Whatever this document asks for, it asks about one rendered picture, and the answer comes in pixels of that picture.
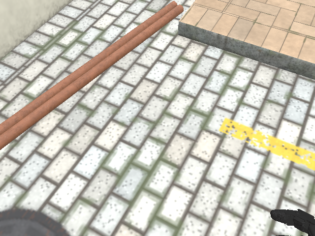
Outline right robot hand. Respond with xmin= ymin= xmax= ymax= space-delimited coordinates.
xmin=270 ymin=209 xmax=315 ymax=236

